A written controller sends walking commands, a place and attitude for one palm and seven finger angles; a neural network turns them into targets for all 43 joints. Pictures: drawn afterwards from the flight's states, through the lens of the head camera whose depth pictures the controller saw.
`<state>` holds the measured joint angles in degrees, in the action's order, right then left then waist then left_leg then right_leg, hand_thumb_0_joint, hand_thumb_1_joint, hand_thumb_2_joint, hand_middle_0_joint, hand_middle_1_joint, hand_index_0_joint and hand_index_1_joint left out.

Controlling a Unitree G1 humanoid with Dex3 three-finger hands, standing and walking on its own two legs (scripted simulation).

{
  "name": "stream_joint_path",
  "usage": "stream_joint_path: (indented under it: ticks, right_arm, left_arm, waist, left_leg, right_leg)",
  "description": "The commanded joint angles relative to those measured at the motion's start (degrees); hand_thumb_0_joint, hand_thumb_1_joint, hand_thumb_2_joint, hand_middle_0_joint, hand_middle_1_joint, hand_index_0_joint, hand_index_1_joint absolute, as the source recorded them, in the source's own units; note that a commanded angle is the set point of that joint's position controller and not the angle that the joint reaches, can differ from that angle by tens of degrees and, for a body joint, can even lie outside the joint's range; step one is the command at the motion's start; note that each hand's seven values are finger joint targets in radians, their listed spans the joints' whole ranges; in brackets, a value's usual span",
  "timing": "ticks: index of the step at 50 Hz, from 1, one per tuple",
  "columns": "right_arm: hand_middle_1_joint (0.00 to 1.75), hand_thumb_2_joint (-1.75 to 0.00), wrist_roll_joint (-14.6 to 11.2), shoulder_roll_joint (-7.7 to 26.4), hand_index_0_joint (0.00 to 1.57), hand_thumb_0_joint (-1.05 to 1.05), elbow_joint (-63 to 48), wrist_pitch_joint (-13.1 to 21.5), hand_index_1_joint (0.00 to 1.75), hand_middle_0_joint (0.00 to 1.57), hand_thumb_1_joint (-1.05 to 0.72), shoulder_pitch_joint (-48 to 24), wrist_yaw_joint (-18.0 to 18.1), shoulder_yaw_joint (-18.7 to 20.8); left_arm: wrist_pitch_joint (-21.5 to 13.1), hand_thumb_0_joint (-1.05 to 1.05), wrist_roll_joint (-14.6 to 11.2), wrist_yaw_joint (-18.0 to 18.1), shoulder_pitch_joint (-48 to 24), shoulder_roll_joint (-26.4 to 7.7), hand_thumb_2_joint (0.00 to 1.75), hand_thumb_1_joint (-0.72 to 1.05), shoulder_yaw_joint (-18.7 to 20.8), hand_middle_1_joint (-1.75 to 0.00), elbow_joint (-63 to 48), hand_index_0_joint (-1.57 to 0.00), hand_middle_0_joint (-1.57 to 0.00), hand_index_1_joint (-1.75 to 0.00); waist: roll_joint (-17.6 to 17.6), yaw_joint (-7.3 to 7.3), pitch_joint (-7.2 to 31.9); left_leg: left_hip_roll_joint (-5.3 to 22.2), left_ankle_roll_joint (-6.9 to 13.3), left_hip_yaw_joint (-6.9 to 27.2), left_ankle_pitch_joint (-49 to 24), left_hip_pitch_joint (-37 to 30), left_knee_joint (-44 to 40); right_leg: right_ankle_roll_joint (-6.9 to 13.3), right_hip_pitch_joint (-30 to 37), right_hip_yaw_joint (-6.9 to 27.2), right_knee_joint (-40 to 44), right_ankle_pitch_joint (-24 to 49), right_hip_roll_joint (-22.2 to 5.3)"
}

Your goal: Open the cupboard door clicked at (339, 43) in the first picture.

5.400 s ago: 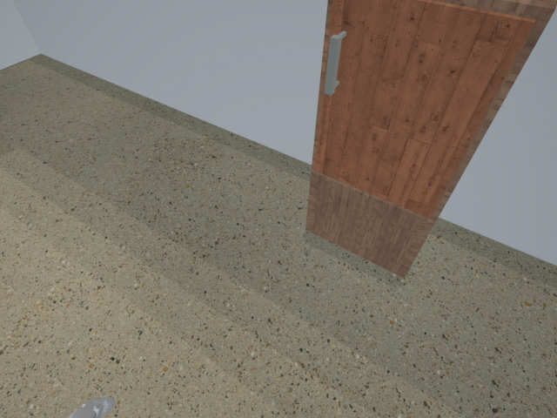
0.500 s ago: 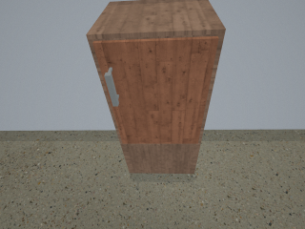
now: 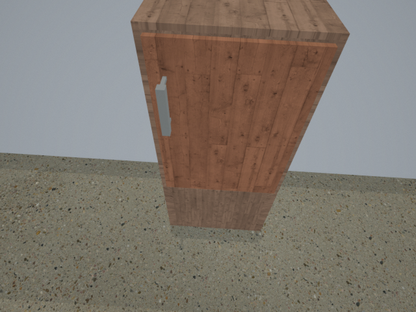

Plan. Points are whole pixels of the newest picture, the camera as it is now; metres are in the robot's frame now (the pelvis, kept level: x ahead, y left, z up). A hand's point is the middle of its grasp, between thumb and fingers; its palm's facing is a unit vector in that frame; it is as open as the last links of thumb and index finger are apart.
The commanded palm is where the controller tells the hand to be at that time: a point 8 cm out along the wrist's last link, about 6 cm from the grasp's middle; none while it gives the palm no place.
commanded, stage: come to a stop and stand still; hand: left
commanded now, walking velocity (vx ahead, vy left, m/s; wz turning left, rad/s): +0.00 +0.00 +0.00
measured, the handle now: (165, 107) +0.58 +0.16 +0.05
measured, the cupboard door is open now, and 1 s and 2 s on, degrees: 0 0 0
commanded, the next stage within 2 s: look again from close up in 0.08 s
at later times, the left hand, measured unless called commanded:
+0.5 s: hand out of the picture -0.02 +0.19 -0.18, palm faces +0.02 -0.98 -0.21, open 7.4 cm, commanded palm none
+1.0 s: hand out of the picture -0.11 +0.16 -0.18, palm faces +0.07 -0.98 -0.17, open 7.4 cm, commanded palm none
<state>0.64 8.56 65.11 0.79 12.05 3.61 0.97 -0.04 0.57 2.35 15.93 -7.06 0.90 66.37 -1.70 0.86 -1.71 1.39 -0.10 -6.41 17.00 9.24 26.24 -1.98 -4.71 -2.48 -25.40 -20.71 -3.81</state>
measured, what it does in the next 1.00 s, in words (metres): shifts its weight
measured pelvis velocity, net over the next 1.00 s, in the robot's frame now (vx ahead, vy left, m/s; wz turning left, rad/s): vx -0.06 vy -0.01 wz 0.02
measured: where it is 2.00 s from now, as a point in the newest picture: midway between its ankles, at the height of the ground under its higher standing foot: outside the picture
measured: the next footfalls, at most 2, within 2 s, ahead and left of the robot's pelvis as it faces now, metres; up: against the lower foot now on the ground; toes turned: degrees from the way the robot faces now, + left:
right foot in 1.46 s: +0.11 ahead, -0.18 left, +0.00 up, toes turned +5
left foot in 1.76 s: +0.07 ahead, +0.05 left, +0.00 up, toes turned +7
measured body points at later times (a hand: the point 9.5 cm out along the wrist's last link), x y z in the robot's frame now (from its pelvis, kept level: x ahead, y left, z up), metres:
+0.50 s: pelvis -0.05 +0.01 -0.01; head -0.05 +0.01 +0.44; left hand -0.02 +0.24 -0.16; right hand -0.02 -0.22 -0.16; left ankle -0.04 +0.11 -0.74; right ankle -0.08 -0.13 -0.74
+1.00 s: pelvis -0.06 -0.01 -0.01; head -0.06 +0.00 +0.44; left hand -0.11 +0.21 -0.16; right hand -0.06 -0.23 -0.16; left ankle -0.04 +0.11 -0.74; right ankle -0.08 -0.13 -0.74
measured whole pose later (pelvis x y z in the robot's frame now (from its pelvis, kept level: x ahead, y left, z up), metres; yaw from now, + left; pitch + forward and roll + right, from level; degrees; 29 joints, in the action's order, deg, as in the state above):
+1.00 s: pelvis -0.06 -0.01 -0.01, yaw +1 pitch +0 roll +0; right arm 1.2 8.6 61.6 -0.5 19.3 0.8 1.1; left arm -0.1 1.6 0.3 24.1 -8.5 0.5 61.6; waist -0.3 0.7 1.2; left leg 2.1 0.8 -4.4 15.3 17.6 32.1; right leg -0.2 -12.9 -2.7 -32.2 -19.6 -2.5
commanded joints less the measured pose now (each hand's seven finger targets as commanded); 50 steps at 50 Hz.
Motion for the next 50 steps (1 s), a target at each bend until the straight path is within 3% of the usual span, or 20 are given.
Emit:
stream_joint_path:
  ticks: [1, 8, 9, 10, 11, 12, 13, 16, 19, 20, 23, 29, 37, 40, 44, 47, 50]
  right_arm:
    - [0.3, -0.9, 0.07, 5.31, 0.2, 0.0, -0.36, 0.35, 0.3, 0.2, -0.9, 5.87, -0.38, 0.64]
    - [0.3, -0.9, 0.1, 6.03, 0.2, 0.0, -0.18, 0.3, 0.3, 0.2, -0.9, 5.59, -0.83, 0.43]
    - [0.3, -0.9, -0.33, 9.61, 0.2, 0.0, -5.0, 0.81, 0.3, 0.2, -0.9, 2.3, -2.05, 0.67]
    - [0.3, -0.9, -0.04, 7.25, 0.2, 0.0, -7.56, 0.74, 0.3, 0.2, -0.9, 2.53, -2.69, 0.17]
    - [0.3, -0.9, 0.49, 5.74, 0.2, 0.0, -6.89, 1.24, 0.3, 0.2, -0.9, 6.49, -2.64, 0.37]
    - [0.3, -0.9, 0.53, 6.84, 0.2, 0.0, -7.03, 1.39, 0.3, 0.2, -0.9, 7.77, -2.31, 0.61]
    - [0.3, -0.9, 0.31, 7.64, 0.2, 0.0, -7.08, 1.35, 0.3, 0.2, -0.9, 7.92, -2.13, 0.84]
    - [0.3, -0.9, 0.24, 7.9, 0.2, 0.0, -7.93, 0.94, 0.3, 0.2, -0.9, 6.79, -1.84, 0.8]
    - [0.3, -0.9, 0.2, 7.75, 0.2, 0.0, -9.16, 0.28, 0.3, 0.2, -0.9, 4.04, -2.06, 0.69]
    - [0.3, -0.9, 0.27, 7.36, 0.2, 0.0, -9.3, 0.17, 0.3, 0.2, -0.9, 3.82, -2.22, 0.71]
    - [0.3, -0.9, 0.4, 7.52, 0.2, 0.0, -9.6, -0.14, 0.3, 0.2, -0.9, 4.2, -2.56, 0.94]
    - [0.3, -0.9, 0.38, 7.99, 0.2, 0.0, -9.57, 0.05, 0.3, 0.2, -0.9, 5.23, -2.69, 1.18]
    - [0.3, -0.9, 0.05, 7.38, 0.2, 0.0, -7.84, 0.59, 0.3, 0.2, -0.9, 6.55, -2.57, 0.84]
    - [0.3, -0.9, 0.35, 7.87, 0.2, 0.0, -6.76, 0.1, 0.3, 0.2, -0.9, 7.95, -2.59, 1.09]
    - [0.3, -0.9, 0.67, 9.27, 0.2, 0.0, -6.71, -0.27, 0.3, 0.2, -0.9, 7.43, -2.49, 1.92]
    - [0.3, -0.9, 0.68, 8.1, 0.2, 0.0, -6.88, 0.06, 0.3, 0.2, -0.9, 7.4, -2.41, 1.91]
    - [0.3, -0.9, 0.51, 4.92, 0.2, 0.0, -7.42, 0.68, 0.3, 0.2, -0.9, 7.12, -2.61, 1.32]
  left_arm:
    - [-0.2, 0.0, 0.1, 0.16, 5.29, -5.23, 0.9, 0.9, 0.61, -0.3, -0.84, -0.2, -0.2, -0.3]
    - [-0.13, 0.0, -0.04, 0.06, 3.01, -7.05, 0.9, 0.9, 0.49, -0.3, -1.92, -0.2, -0.2, -0.3]
    - [-2.13, 0.0, 1.11, 2.35, 6.02, -8.81, 0.9, 0.9, -0.22, -0.3, -2.36, -0.2, -0.2, -0.3]
    - [-2.91, 0.0, 1.15, 2.02, 4.84, -10.81, 0.9, 0.9, 0.81, -0.3, -4.29, -0.2, -0.2, -0.3]
    - [-3.06, 0.0, 0.94, 1.56, 4.94, -10.75, 0.9, 0.9, 0.5, -0.3, -5.63, -0.2, -0.2, -0.3]
    - [-3.0, 0.0, 0.46, 1.31, 4.06, -9.71, 0.9, 0.9, 0.16, -0.3, -6.43, -0.2, -0.2, -0.3]
    - [-2.8, 0.0, 0.27, 1.21, 4.1, -9.54, 0.9, 0.9, 0.2, -0.3, -7.19, -0.2, -0.2, -0.3]
    - [-1.57, 0.0, 0.38, 0.88, 3.13, -9.48, 0.9, 0.9, 0.37, -0.3, -8.82, -0.2, -0.2, -0.3]
    - [-0.56, 0.0, 0.39, 0.35, 2.63, -9.06, 0.9, 0.9, 0.12, -0.3, -9.34, -0.2, -0.2, -0.3]
    - [-0.49, 0.0, 0.54, 0.16, 2.29, -9.17, 0.9, 0.9, 0.09, -0.3, -9.5, -0.2, -0.2, -0.3]
    - [-0.15, 0.0, 0.54, -0.17, 2.43, -9.44, 0.9, 0.9, 0.06, -0.3, -10.12, -0.2, -0.2, -0.3]
    - [-0.11, 0.0, 0.72, -0.49, 4.71, -8.89, 0.9, 0.9, -0.06, -0.3, -9.97, -0.2, -0.2, -0.3]
    - [-0.7, 0.0, 0.65, -0.65, 7.16, -7.89, 0.9, 0.9, -0.41, -0.3, -8.08, -0.2, -0.2, -0.3]
    - [-0.39, 0.0, 0.97, -0.97, 8.54, -7.28, 0.9, 0.9, -0.28, -0.3, -7.15, -0.2, -0.2, -0.3]
    - [-0.13, 0.0, 1.36, -1.71, 10.94, -5.8, 0.9, 0.9, 0.22, -0.3, -6.79, -0.2, -0.2, -0.3]
    - [-0.55, 0.0, 1.23, -1.97, 12.42, -5.76, 0.9, 0.9, 0.53, -0.3, -6.38, -0.2, -0.2, -0.3]
    - [-1.3, 0.0, 0.95, -1.69, 13.63, -7.5, 0.9, 0.9, 1.04, -0.3, -5.67, -0.2, -0.2, -0.3]
  waist:
    - [2.5, -0.66, 1.43]
    - [1.4, -0.56, 0.46]
    - [-0.44, 0.17, -4.71]
    - [0.29, -0.96, -4.18]
    - [-3.16, -1.89, 2.37]
    - [-4.51, -1.99, 7.45]
    - [-2.85, -1.78, 9.87]
    - [4.8, -1.09, 5.83]
    - [1.45, -0.75, -1.75]
    - [1.84, -0.71, -3.26]
    - [1.48, -1.14, -4.44]
    - [2.3, -0.82, -3.99]
    - [2.09, -0.78, -2.26]
    - [3.09, -0.96, -2.36]
    - [5.2, -0.21, -5.28]
    - [3.16, 0.09, -5.45]
    - [-4.77, 0.35, -4.85]
  left_leg:
    - [6.37, 1.35, 4.85, -34.81, -5.61, -2.25]
    - [6.05, 1.11, 5.29, -29.89, -4.89, -4.27]
    - [5.47, 0.07, 4.46, -33.86, 1.62, 8.33]
    - [4.31, 0.07, 3.82, -23.79, 4.96, 7.2]
    - [3.66, 0.74, 4.06, -18.52, 3.47, 5.1]
    - [3.83, 1.39, 4.69, -21.35, 1.46, 5.38]
    - [4.55, 1.79, 5.12, -25.86, -0.3, 5.43]
    - [5.53, 2.47, 6.1, -31.0, -0.18, 4.72]
    - [5.02, 2.56, 7.0, -13.77, 5.52, 1.06]
    - [4.69, 2.54, 7.12, -10.03, 6.66, 0.1]
    - [4.0, 2.32, 7.61, 1.69, 8.03, -2.67]
    - [4.59, 2.57, 9.14, 8.31, 9.81, -6.37]
    - [4.86, 2.5, 8.57, 3.8, 7.84, -6.45]
    - [5.94, 3.19, 9.83, 14.09, 8.04, -8.25]
    - [8.32, 4.91, 12.96, 21.92, 12.11, -10.55]
    - [7.06, 4.72, 11.0, 18.93, 13.21, -6.93]
    - [2.57, 3.12, 4.67, 10.22, 15.8, 3.78]
  right_leg:
    - [2.54, -2.0, 0.49, 1.81, 27.01, -3.32]
    - [2.43, -1.5, 0.55, 3.64, 24.31, -3.69]
    - [1.4, -8.2, 4.92, 4.11, 36.42, -4.17]
    - [2.69, -4.58, 2.54, 1.83, 44.93, -6.34]
    - [3.78, -1.72, 2.11, -3.38, 47.96, -6.25]
    - [3.64, 0.36, 1.16, -5.43, 45.99, -5.25]
    - [3.61, 0.26, 1.17, -6.24, 41.47, -4.47]
    - [3.6, -4.31, 0.45, -5.95, 23.64, -2.31]
    - [3.43, -8.39, 1.47, -1.73, 9.76, -1.8]
    - [3.41, -9.15, 1.73, -1.0, 7.44, -1.66]
    - [3.59, -11.91, 2.88, 1.05, -1.76, -1.48]
    - [3.3, -11.91, 2.45, 1.47, -2.4, -1.1]
    - [3.14, -10.87, 2.83, 2.45, 2.61, -1.66]
    - [3.24, -12.12, 1.01, 0.99, -6.67, -0.32]
    - [3.74, -13.37, -0.69, -2.55, -7.93, 1.52]
    - [4.72, -12.56, 1.87, -0.53, -8.45, 0.56]
    - [7.17, -9.8, 9.74, 5.68, -10.73, -3.96]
